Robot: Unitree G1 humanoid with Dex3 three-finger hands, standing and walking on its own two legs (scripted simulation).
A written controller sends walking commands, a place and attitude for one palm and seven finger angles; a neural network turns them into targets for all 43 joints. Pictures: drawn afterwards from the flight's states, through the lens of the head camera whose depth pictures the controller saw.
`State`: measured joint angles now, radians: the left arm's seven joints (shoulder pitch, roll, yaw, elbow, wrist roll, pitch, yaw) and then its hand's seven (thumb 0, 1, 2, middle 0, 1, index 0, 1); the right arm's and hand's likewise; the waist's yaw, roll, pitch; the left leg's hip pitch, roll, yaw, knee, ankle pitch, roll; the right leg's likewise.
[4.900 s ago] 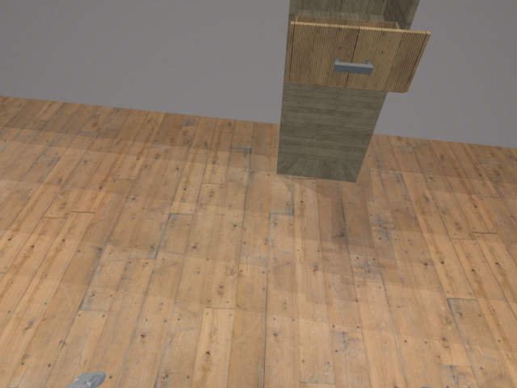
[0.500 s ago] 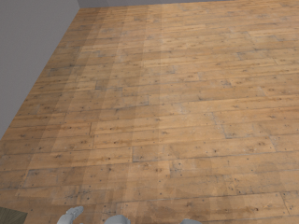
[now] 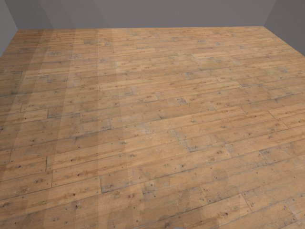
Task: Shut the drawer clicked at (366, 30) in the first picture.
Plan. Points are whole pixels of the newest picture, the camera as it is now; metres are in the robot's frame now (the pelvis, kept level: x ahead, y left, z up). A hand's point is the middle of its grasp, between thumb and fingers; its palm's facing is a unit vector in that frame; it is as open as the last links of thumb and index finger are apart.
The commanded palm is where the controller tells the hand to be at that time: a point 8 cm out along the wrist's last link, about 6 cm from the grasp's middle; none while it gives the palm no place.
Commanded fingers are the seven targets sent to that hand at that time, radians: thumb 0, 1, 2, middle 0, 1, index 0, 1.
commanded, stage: walk to a spot facing it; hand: left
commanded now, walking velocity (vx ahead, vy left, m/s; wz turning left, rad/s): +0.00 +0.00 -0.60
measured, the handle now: out of the picture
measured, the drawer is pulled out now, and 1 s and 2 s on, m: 0.30 0.30 0.30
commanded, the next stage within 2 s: turn to face it in 0.40 s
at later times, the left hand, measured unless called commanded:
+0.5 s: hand (128, 195) +0.25 +0.09 -0.16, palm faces -0.28 -0.93 -0.24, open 7.4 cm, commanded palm none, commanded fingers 0.00 0.90 0.90 -0.20 -0.30 -0.20 -0.30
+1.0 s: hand (119, 183) +0.30 +0.13 -0.17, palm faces -0.14 -0.97 -0.21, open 7.4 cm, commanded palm none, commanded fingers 0.00 0.90 0.90 -0.20 -0.30 -0.20 -0.30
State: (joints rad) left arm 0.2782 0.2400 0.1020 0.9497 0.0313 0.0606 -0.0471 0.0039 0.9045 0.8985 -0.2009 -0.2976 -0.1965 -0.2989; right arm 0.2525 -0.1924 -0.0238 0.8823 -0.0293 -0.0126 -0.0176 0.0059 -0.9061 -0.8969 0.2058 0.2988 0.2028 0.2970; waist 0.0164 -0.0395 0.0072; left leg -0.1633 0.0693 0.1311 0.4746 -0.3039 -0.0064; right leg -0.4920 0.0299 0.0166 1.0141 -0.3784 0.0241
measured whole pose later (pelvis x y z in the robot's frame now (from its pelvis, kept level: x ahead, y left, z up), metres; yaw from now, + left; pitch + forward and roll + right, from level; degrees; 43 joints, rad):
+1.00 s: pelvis +0.20 -0.05 +0.00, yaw -10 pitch +1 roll -1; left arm 0.18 0.21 0.07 0.99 0.01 0.04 0.01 0.00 0.91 0.90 -0.20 -0.30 -0.20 -0.30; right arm 0.23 -0.17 -0.03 0.97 -0.02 0.02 -0.01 0.00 -0.92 -0.90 0.21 0.30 0.20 0.30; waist -0.02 -0.01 0.08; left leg -0.33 0.00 0.02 0.47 -0.16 0.04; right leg -0.42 -0.05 -0.02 0.99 -0.47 0.06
